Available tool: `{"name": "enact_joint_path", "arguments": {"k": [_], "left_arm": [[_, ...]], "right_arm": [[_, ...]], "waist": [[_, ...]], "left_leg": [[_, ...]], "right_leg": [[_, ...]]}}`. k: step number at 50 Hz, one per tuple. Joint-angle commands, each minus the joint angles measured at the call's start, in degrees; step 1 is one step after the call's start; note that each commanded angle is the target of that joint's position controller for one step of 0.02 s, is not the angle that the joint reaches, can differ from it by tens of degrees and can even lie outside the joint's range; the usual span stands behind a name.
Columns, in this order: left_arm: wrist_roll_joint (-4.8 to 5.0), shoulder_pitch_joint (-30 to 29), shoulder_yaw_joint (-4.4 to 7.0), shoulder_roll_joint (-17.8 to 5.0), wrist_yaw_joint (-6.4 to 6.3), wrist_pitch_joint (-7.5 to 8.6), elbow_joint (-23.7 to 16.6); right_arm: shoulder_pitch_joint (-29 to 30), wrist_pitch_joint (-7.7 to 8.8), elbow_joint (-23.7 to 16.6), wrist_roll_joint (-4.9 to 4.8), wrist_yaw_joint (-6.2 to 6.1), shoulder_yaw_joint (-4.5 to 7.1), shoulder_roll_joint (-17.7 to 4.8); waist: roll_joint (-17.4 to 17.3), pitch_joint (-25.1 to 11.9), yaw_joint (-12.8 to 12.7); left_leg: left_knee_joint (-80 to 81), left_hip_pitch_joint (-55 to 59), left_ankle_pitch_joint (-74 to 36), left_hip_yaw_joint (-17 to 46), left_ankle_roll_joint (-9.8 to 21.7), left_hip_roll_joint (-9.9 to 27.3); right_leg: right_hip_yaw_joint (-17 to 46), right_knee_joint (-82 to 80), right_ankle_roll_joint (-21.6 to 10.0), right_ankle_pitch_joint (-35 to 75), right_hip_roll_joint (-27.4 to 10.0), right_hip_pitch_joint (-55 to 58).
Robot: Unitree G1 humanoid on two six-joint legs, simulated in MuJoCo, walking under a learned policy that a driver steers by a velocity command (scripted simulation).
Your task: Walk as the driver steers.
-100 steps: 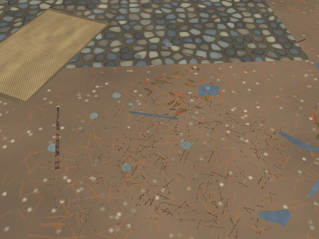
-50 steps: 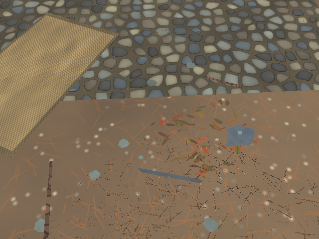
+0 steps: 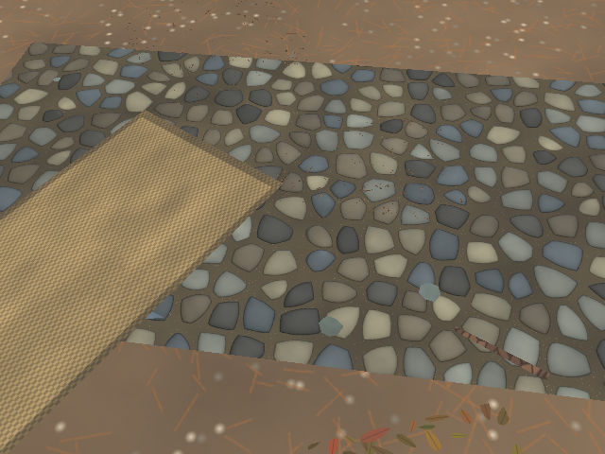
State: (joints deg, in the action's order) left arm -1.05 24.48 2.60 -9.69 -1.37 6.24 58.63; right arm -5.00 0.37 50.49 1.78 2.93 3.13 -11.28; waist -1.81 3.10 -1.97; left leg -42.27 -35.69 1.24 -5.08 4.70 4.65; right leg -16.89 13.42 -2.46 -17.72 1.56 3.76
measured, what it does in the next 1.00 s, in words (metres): walks ahead: left foot, then right foot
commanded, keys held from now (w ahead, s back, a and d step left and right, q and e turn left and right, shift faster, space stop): w+q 0.18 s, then w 0.14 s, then w+e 0.16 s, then e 0.52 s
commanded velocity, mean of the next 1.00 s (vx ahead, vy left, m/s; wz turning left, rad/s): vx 0.35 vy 0.00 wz -0.04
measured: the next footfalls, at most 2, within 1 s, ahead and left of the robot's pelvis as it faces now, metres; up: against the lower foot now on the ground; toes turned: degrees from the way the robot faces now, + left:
left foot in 0.12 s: +0.21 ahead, +0.08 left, +0.00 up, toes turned +11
right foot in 0.68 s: +0.53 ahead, +0.00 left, +0.00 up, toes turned +1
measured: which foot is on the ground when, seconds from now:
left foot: up 0.00-0.10, down 0.12-0.68, up 0.70-1.00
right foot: down 0.00-0.14, up 0.16-0.66, down 0.68-1.00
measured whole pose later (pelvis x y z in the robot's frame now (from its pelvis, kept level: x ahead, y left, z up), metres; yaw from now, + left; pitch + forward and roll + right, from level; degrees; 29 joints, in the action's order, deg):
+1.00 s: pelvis +0.43 +0.05 +0.00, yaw -6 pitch +1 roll +1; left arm -0.5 15.4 4.1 -15.4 -0.2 -0.4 48.0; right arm -7.5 -1.8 45.5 1.9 -1.7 2.2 -14.2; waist -1.6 3.6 -2.2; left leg -58.8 -34.4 17.8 5.3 -3.6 3.0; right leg 4.6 22.8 -6.9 -5.3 8.3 -18.1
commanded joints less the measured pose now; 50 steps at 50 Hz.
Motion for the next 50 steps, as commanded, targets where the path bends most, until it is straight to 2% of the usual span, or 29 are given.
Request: {"name": "enact_joint_path", "arguments": {"k": [1, 4, 5, 6, 7, 8, 9, 10, 11, 13, 15, 18, 21, 24, 28, 30, 31, 32, 33, 34, 35, 36, 37, 38, 39, 41, 43, 46, 50], "left_arm": [[-0.14, 2.79, 1.57, -8.57, -0.76, -0.14, -1.48], [-0.43, 1.25, 2.32, -11.11, -1.17, -1.29, -1.98], [-0.43, 0.84, 2.60, -11.99, -0.98, -1.87, -2.41], [-0.17, -0.17, 2.71, -12.37, -0.52, -2.28, -3.20], [-0.11, -0.40, 2.13, -9.76, -0.17, -2.24, -5.20], [0.77, -1.23, 1.75, -6.23, 1.04, -1.73, -10.27], [0.06, -8.94, 2.13, -9.72, 1.32, -1.01, -11.77], [0.86, -9.84, 1.73, -8.68, 1.62, -0.26, -12.28], [0.88, -7.67, 1.66, -8.32, 1.43, -0.03, -10.70], [-1.20, -4.81, 1.46, -7.24, 1.54, -2.10, -9.38], [-1.68, -4.87, 1.43, -6.72, 2.14, -3.77, -9.40], [-1.08, -9.71, 1.35, -6.80, 2.77, -4.61, -10.57], [-0.27, -15.49, 1.33, -7.46, 3.00, -4.84, -12.04], [0.15, -19.64, 0.89, -6.84, 3.23, -4.64, -13.20], [-0.28, -22.10, -0.30, -5.05, 3.23, -3.90, -13.91], [-0.69, -18.27, -0.04, -6.31, 2.90, -3.50, -13.02], [-0.82, -13.09, 0.32, -7.36, 2.62, -3.32, -11.56], [-0.89, -5.94, 1.01, -9.05, 2.28, -2.96, -9.51], [-1.41, 0.74, 1.67, -10.31, 2.02, -2.27, -7.70], [-1.69, 4.61, 2.77, -14.07, 1.64, -1.91, -7.23], [-0.65, 1.12, 3.74, -18.63, 1.64, -2.43, -8.79], [2.12, -0.36, 4.21, -18.62, 2.10, -2.92, -9.58], [2.11, -6.32, 3.56, -15.07, 1.77, -3.69, -11.38], [1.79, -9.64, 2.39, -11.18, 1.43, -4.53, -11.88], [1.52, -9.97, 1.84, -9.47, 1.15, -4.91, -11.76], [0.74, -9.10, 1.99, -10.66, 1.10, -5.03, -11.49], [0.37, -8.81, 2.77, -13.23, 1.37, -4.77, -11.96], [0.51, -8.48, 3.22, -14.16, 1.26, -5.41, -13.05], [0.55, -7.02, 3.77, -14.87, 0.74, -6.79, -14.17]], "right_arm": [[5.07, 0.73, -5.06, 0.24, 0.32, -0.03, -1.86], [-1.49, 0.64, -3.74, 0.42, -0.24, 1.06, -3.95], [-6.47, 0.90, -2.38, 0.46, -0.51, 1.75, -5.16], [-13.99, 1.46, -0.07, 0.88, -1.05, 2.81, -7.04], [-19.05, 1.77, 0.82, 1.41, -1.79, 4.50, -12.53], [-16.30, 1.15, -0.84, 0.39, -1.80, 5.55, -17.70], [-16.61, 0.43, -0.68, -0.69, -2.12, 5.13, -16.21], [-13.67, 0.54, -0.42, -0.96, -2.62, 4.24, -13.26], [-11.22, 1.06, -0.37, -0.89, -2.72, 3.34, -9.99], [-8.67, 2.55, -0.60, -1.42, -3.15, 2.13, -7.16], [-11.32, 3.98, 0.70, -1.90, -3.05, 1.84, -7.45], [-15.72, 4.56, 2.24, -1.76, -2.88, 1.91, -9.00], [-18.71, 4.68, 2.92, -1.42, -2.75, 1.45, -8.65], [-20.27, 4.98, 3.60, -0.85, -3.08, 0.81, -7.95], [-20.31, 4.92, 4.84, -0.52, -4.45, -0.32, -6.77], [-19.53, 5.00, 5.03, -0.69, -5.38, -0.26, -8.28], [-18.21, 4.91, 4.83, -0.66, -6.00, 0.07, -9.49], [-16.68, 4.64, 4.40, -0.56, -6.35, 0.45, -10.62], [-13.82, 4.39, 3.50, -1.24, -6.32, 0.82, -11.65], [-12.01, 4.72, 1.04, -2.00, -5.97, 0.70, -11.07], [-20.10, 4.64, -0.55, -2.89, -5.68, -0.09, -5.05], [-21.30, 4.08, -0.05, -1.11, -5.19, -0.17, -7.29], [-17.16, 3.71, -0.80, -0.77, -4.90, -0.02, -8.13], [-14.19, 3.49, -1.67, -0.27, -4.60, 0.17, -8.46], [-12.10, 2.63, -2.80, 0.29, -4.42, 0.35, -8.56], [-13.68, 0.07, -3.06, 0.62, -4.35, 0.01, -6.78], [-14.23, -0.85, -3.69, 0.32, -4.48, -0.22, -5.98], [-10.65, -1.63, -5.42, 0.33, -4.72, 0.17, -7.24], [-4.96, -2.46, -7.94, 0.00, -4.98, 0.49, -8.28]], "waist": [[6.00, 3.01, 0.58], [8.23, -1.56, 4.08], [8.21, -4.57, 5.94], [5.75, -8.53, 9.64], [-0.91, -13.36, 11.17], [-12.06, -16.03, 6.91], [-0.54, -11.58, 8.58], [0.94, -5.98, 6.38], [4.93, -2.65, 3.38], [3.67, -2.77, 0.20], [2.45, -2.92, -0.23], [0.38, -1.25, 1.36], [-1.04, -0.12, 3.67], [-1.45, 1.27, 4.93], [-1.37, 2.93, 4.87], [-3.29, -0.05, 3.13], [-4.65, -2.30, 0.94], [-4.99, -5.35, -2.05], [-3.94, -7.60, -6.08], [2.56, -12.16, -7.81], [14.77, -19.03, 0.10], [6.28, -24.93, -0.78], [2.62, -16.82, -0.09], [-0.49, -8.18, 1.58], [-1.14, -4.92, 2.40], [1.04, -4.37, 3.60], [2.78, -6.62, 3.97], [5.37, -7.75, 2.78], [7.53, -6.87, 0.33]], "left_leg": [[4.61, 1.23, 3.09, -3.52, 2.16, -2.44], [5.83, 10.06, 12.06, -5.91, 5.86, -7.63], [7.87, 15.71, 14.01, -5.71, 7.21, -9.39], [13.67, 26.71, 12.05, -3.67, 8.96, -10.20], [15.68, 39.85, 16.62, 12.39, 12.38, 1.79], [24.50, 52.06, 15.45, 46.12, 22.02, 15.32], [27.70, 48.88, 13.84, 42.04, 20.08, 14.49], [28.22, 42.44, 9.62, 34.03, 17.73, 13.66], [29.11, 35.62, 1.17, 28.15, 14.68, 10.87], [30.04, 29.27, -7.67, 19.75, 11.54, 5.99], [30.81, 28.27, -14.35, 16.53, 10.73, 4.12], [32.38, 30.63, -18.40, 12.81, 7.48, 2.96], [33.49, 34.74, -19.53, 9.95, 3.98, 2.64], [34.19, 37.87, -20.49, 6.84, 2.48, 3.16], [30.66, 38.65, -37.89, 0.49, 0.65, 3.51], [23.22, 41.01, -52.36, -0.59, -0.65, 3.97], [17.16, 41.31, -57.72, -0.61, -1.21, 4.56], [8.50, 40.63, -57.24, -0.16, -1.51, 5.08], [-3.63, 37.08, -48.19, -1.11, -2.03, 3.93], [-23.74, 26.11, -17.34, -3.77, -2.84, -2.07], [-43.43, 7.35, 34.13, 0.35, -5.18, -12.07], [-45.86, 5.14, 28.45, 9.10, -4.63, -8.81], [-44.30, 2.92, 24.84, 9.24, -4.81, -6.03], [-38.95, 2.56, 23.40, 8.44, -4.95, -4.12], [-34.28, 3.24, 22.78, 8.56, -5.41, -2.90], [-28.65, 7.94, 20.99, 7.39, -6.35, -3.10], [-25.47, 8.48, 19.04, 6.89, -7.07, -3.53], [-20.67, 5.54, 16.53, 7.43, -8.01, -2.95], [-15.44, 1.00, 15.89, 9.10, -8.98, -2.76]], "right_leg": [[2.76, -0.21, -3.79, 43.03, -17.15, 0.79], [0.69, 13.10, -3.86, 63.70, -17.86, 4.01], [0.77, 21.84, -3.95, 63.26, -18.03, 3.16], [0.05, 34.92, -2.60, 54.64, -17.13, -2.43], [0.58, 52.60, -0.81, 26.23, -14.28, -16.46], [7.85, 71.98, 2.61, -14.44, 0.09, -40.80], [17.63, 71.29, 1.97, -9.09, -3.45, -47.42], [17.70, 67.18, 1.42, -3.19, -6.02, -47.52], [17.65, 61.26, 1.33, -0.41, -7.91, -43.35], [17.96, 55.08, 2.26, 0.93, -9.58, -35.80], [16.81, 52.02, 3.14, 1.92, -9.32, -34.70], [15.33, 46.13, 3.43, 8.17, -9.59, -39.43], [14.91, 40.96, 2.42, 13.62, -9.01, -43.73], [15.35, 34.96, 1.13, 17.12, -6.82, -44.97], [10.78, 23.80, -0.67, 18.87, -2.34, -38.08], [8.28, 21.81, -2.25, 15.38, 1.31, -32.18], [8.05, 21.49, -3.30, 12.82, 2.89, -27.97], [9.44, 19.29, -4.63, 12.38, 3.47, -22.18], [11.55, 11.64, -6.25, 19.23, 2.42, -14.83], [21.37, 12.54, -10.30, 43.22, -6.94, -3.33], [43.44, 18.07, -20.69, 86.24, -23.77, 12.04], [45.09, 13.81, -24.73, 77.93, -24.34, 10.44], [41.20, 10.31, -23.44, 60.39, -21.77, 1.95], [37.36, 6.48, -20.10, 49.22, -17.98, -8.14], [35.01, 4.58, -17.65, 44.38, -14.96, -13.25], [31.35, 3.22, -15.18, 41.85, -11.44, -19.91], [30.50, 3.72, -14.06, 41.84, -9.77, -20.37], [32.50, 3.37, -11.33, 30.92, -8.33, -18.84], [38.66, 2.10, -9.18, 12.97, -7.92, -15.08]]}}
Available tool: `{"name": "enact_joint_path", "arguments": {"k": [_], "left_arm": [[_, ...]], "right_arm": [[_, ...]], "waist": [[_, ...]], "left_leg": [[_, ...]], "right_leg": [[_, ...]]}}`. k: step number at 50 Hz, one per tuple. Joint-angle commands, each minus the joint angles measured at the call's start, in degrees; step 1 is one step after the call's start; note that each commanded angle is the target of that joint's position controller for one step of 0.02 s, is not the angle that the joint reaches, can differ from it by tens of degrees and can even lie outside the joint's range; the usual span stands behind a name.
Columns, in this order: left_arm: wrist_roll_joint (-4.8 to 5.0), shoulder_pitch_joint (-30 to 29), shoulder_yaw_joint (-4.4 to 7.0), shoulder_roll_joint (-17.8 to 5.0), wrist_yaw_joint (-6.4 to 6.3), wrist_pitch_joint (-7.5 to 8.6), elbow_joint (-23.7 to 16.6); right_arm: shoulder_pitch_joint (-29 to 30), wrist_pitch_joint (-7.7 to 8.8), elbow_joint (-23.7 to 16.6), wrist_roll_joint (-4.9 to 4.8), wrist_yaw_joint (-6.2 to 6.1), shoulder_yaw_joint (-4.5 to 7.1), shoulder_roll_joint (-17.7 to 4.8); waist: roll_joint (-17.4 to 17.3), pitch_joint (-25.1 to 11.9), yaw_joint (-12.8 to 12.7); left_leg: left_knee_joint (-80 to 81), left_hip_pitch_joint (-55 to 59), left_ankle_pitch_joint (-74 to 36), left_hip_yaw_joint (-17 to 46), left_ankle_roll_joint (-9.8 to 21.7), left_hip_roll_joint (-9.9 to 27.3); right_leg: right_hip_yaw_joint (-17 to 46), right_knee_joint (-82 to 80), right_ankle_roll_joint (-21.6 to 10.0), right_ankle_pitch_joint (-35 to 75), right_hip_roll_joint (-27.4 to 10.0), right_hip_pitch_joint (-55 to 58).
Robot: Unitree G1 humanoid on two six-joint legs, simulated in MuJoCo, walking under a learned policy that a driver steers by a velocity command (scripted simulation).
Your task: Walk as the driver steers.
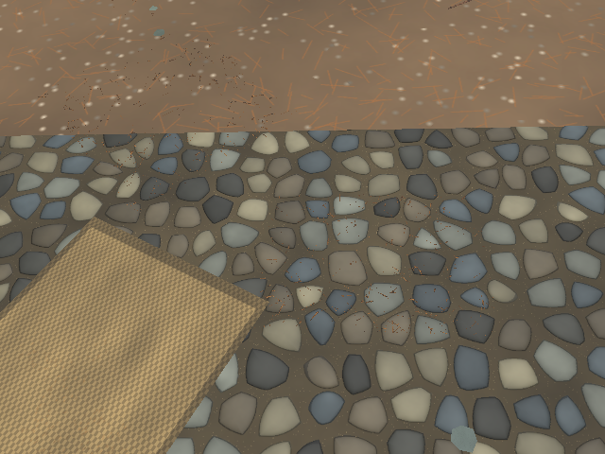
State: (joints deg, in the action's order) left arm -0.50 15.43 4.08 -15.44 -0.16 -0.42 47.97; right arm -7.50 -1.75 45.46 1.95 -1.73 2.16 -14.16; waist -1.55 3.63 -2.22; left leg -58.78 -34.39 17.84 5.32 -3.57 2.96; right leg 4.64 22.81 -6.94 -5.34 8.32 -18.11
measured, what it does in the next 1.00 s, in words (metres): steps on the spot: left foot, then right foot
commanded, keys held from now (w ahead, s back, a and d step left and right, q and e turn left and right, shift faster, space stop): e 0.02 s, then no key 0.98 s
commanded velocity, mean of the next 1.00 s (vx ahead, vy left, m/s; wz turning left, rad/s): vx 0.01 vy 0.00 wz -0.14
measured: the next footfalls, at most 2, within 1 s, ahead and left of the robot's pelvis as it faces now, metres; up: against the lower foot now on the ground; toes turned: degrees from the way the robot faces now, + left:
left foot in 0.28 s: +0.08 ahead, +0.15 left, +0.00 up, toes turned -9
right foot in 0.58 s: +0.02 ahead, -0.06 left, +0.00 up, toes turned -3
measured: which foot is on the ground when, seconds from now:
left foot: up 0.00-0.26, down 0.28-1.00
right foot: down 0.00-0.28, up 0.30-0.56, down 0.58-1.00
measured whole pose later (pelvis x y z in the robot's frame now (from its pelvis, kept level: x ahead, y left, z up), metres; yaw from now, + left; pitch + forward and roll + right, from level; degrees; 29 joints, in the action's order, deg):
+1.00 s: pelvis +0.01 +0.05 +0.01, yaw -7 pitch -2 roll +0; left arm -0.5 13.6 -0.5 -12.4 -1.9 -0.4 62.7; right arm -14.1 -0.7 59.9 0.5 -1.3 0.4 -13.4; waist 0.0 2.1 0.4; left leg -21.4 -9.4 9.9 1.8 1.2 -2.0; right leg 3.6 21.4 -0.6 -13.4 1.7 -5.9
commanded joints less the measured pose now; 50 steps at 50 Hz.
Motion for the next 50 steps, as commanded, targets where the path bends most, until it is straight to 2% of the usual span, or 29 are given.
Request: {"name": "enact_joint_path", "arguments": {"k": [1, 4, 8, 10, 12, 13, 14, 15, 16, 17, 18, 20, 23, 25, 27, 28, 29, 30, 31, 32, 33, 36, 42, 50], "left_arm": [[-0.09, 2.34, 2.41, -9.23, -0.55, -0.38, -3.77], [-0.58, 2.66, 2.29, -8.58, -0.67, -0.61, -4.27], [-1.29, 1.95, 1.94, -8.17, -0.45, -0.86, -4.64], [-1.37, 0.83, 1.69, -8.12, -0.31, -1.14, -4.78], [-0.71, -0.72, 1.28, -7.76, -0.48, -1.52, -4.74], [-0.23, -0.97, 0.85, -6.90, -0.70, -1.51, -4.84], [0.07, 1.21, -0.11, -3.66, -0.69, -1.18, -5.12], [0.51, 3.20, -0.43, -2.79, -0.83, -0.79, -5.66], [-0.60, 1.56, 0.55, -6.69, -1.06, -1.11, -4.43], [-0.22, 1.19, 0.72, -6.82, -0.85, -1.34, -3.91], [-0.08, 0.74, 0.63, -6.09, -0.70, -1.57, -3.23], [-0.44, 1.02, 0.24, -5.22, -0.30, -2.06, -2.15], [0.07, -0.94, -0.89, -3.25, -0.62, -2.23, -0.97], [0.75, -2.31, -1.32, -2.92, -1.11, -2.31, -0.24], [0.99, -1.34, -1.56, -3.04, -1.53, -2.12, 1.33], [0.74, -0.30, -1.71, -3.20, -1.71, -1.84, 2.35], [0.14, -0.60, -1.57, -4.61, -1.92, -1.46, 2.86], [-0.61, -0.82, -1.34, -6.80, -2.03, -1.06, 3.15], [0.07, -2.60, -1.21, -7.23, -1.72, -0.99, 4.27], [0.26, -2.89, -1.78, -4.75, -1.30, -0.74, 4.63], [0.08, -2.69, -2.11, -4.09, -1.24, -0.45, 5.40], [-0.05, -1.91, -2.38, -4.57, -1.76, -0.11, 7.92], [-0.05, -1.75, -3.07, -3.99, -1.87, 0.21, 10.97], [-0.04, -0.28, -3.79, -2.93, -1.91, 0.52, 13.97]], "right_arm": [[-1.51, -0.36, -3.38, -0.30, -0.39, 1.46, -5.50], [-1.25, -0.03, -3.69, -0.71, -0.58, 1.18, -5.22], [-2.15, 0.58, -4.14, -1.53, -0.67, 0.72, -5.21], [-4.18, 0.90, -3.95, -1.99, -0.80, 0.57, -5.40], [-8.07, 1.41, -2.91, -2.05, -1.01, 0.24, -4.68], [-9.41, 1.91, -2.49, -1.55, -1.25, 0.20, -5.05], [-7.31, 2.34, -3.37, -0.35, -1.64, 0.53, -8.32], [-1.87, 2.30, -5.68, -0.18, -1.25, 0.72, -11.97], [-3.77, 2.44, -4.60, -0.27, -0.80, 0.52, -9.83], [-2.73, 2.80, -4.38, -0.72, -0.37, -0.39, -6.96], [-1.47, 2.94, -4.08, -0.90, -0.23, -0.77, -5.92], [-2.03, 3.10, -3.34, -0.93, -0.57, -0.91, -6.09], [-5.36, 2.88, -1.40, -1.13, -0.35, -0.85, -6.59], [-6.98, 2.61, -0.12, -1.00, -0.27, -0.66, -7.04], [-6.48, 2.29, 0.79, -1.13, -0.28, -0.36, -7.55], [-5.88, 2.21, 1.05, -1.33, -0.25, -0.22, -7.72], [-6.17, 2.42, 1.17, -1.36, -0.12, -0.34, -7.14], [-6.96, 2.68, 1.16, -1.38, 0.20, -0.32, -6.75], [-7.88, 2.66, 1.98, -1.75, 0.42, -0.36, -5.81], [-6.30, 2.44, 3.17, -1.60, 0.21, -0.37, -6.18], [-5.36, 2.18, 3.67, -1.46, 0.09, -0.24, -6.15], [-5.58, 1.85, 5.31, -1.32, 0.35, -0.13, -6.11], [-6.35, 1.59, 9.51, -1.40, 0.37, -0.41, -5.38], [-7.72, 1.51, 13.65, -1.47, 0.31, -1.01, -4.52]], "waist": [[7.53, -7.07, 0.14], [8.19, -6.94, -0.48], [8.72, -7.36, -0.49], [8.90, -7.47, 0.31], [7.87, -7.07, 2.64], [6.18, -6.60, 3.31], [-2.88, -6.42, 0.98], [-9.93, -4.53, -1.53], [-7.29, -5.62, 0.92], [-4.71, -4.67, -0.02], [-4.56, -3.49, -0.42], [-7.54, -4.08, -0.31], [-6.96, -5.68, 1.63], [-7.86, -6.21, 2.87], [-7.35, -6.26, 1.98], [-6.39, -6.32, 1.21], [-4.92, -6.78, 1.66], [-1.70, -7.29, 2.82], [3.59, -4.67, 4.25], [3.17, -3.48, 2.35], [3.54, -2.39, 1.96], [4.40, -1.81, 2.34], [2.60, -0.20, 2.53], [1.71, 0.17, 2.57]], "left_leg": [[2.49, -0.94, -0.31, -0.91, -0.75, -1.22], [6.98, 0.53, 1.28, -0.90, 0.01, -1.61], [13.62, 8.01, 5.24, -2.18, 1.99, -3.37], [19.31, 13.01, 6.55, -2.94, 3.23, -4.41], [32.41, 20.46, 0.63, -3.79, 4.63, -4.96], [40.93, 25.87, -5.48, -1.89, 5.43, -3.12], [46.81, 28.86, -5.95, 8.64, 7.65, 6.64], [47.23, 27.72, -23.06, 20.31, 12.97, 17.65], [44.35, 21.82, -29.13, 18.87, 18.51, 19.24], [44.13, 21.20, -29.92, 14.81, 18.17, 15.65], [43.69, 20.99, -29.32, 10.31, 16.01, 12.03], [41.40, 25.11, -35.86, 5.64, 13.66, 8.01], [38.06, 30.47, -42.39, 4.16, 13.20, 6.91], [36.84, 32.51, -43.27, 5.41, 13.15, 7.05], [35.77, 32.12, -41.78, 5.86, 12.00, 6.47], [35.75, 30.15, -38.19, 5.99, 10.62, 6.04], [36.43, 27.15, -31.86, 6.56, 8.97, 5.49], [36.74, 23.68, -24.43, 5.69, 7.78, 3.95], [39.91, 23.42, -18.24, 3.10, 7.36, 1.07], [39.70, 25.05, -14.94, 2.24, 6.91, 0.38], [39.23, 25.99, -14.67, 2.01, 6.80, 0.41], [39.26, 26.81, -15.22, 2.35, 7.25, 1.10], [40.82, 26.12, -10.33, 2.36, 6.56, 0.72], [41.14, 25.53, -8.40, 2.33, 6.11, 0.73]], "right_leg": [[18.61, -7.42, -4.71, -2.18, -14.79, 7.75], [19.88, -6.82, -5.18, -2.54, -15.47, 9.65], [20.57, -4.41, -5.75, 5.52, -16.01, 8.77], [21.43, -2.97, -5.34, 10.53, -16.20, 8.04], [21.36, -0.59, -3.19, 11.49, -14.78, 6.36], [20.59, 1.11, -0.68, 6.46, -13.01, 3.30], [15.27, 7.89, 2.75, -6.84, -8.34, -0.77], [5.38, 12.55, 5.04, -21.13, 0.67, -6.97], [3.27, 21.56, 5.82, -26.85, -1.94, -1.59], [3.58, 24.29, 6.27, -24.43, -2.82, -0.46], [3.42, 24.96, 6.92, -21.82, -3.26, -0.13], [2.24, 24.47, 8.13, -19.64, -3.45, -0.51], [-1.08, 16.12, 9.34, -19.88, -4.76, 1.22], [-2.35, 9.60, 9.10, -18.53, -5.23, 3.15], [-2.96, 0.61, 8.45, -11.22, -5.88, 7.32], [-2.14, -4.91, 8.03, -3.89, -7.01, 11.41], [0.75, -5.79, 7.51, 0.53, -9.27, 15.53], [3.71, -2.80, 6.78, 7.27, -12.84, 19.01], [3.29, -0.20, 5.35, 8.44, -12.99, 15.32], [3.52, -1.54, 5.13, 4.53, -12.71, 12.56], [3.60, -2.75, 5.29, 2.60, -12.59, 10.78], [3.75, -4.23, 5.26, 0.56, -12.29, 9.88], [4.19, -5.66, 4.70, -3.63, -12.51, 8.39], [4.23, -6.30, 4.26, -5.94, -12.38, 7.20]]}}
Over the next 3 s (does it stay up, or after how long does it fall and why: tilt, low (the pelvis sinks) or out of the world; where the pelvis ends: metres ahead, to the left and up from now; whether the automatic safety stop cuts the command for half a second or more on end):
stays up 0.30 0.03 -0.03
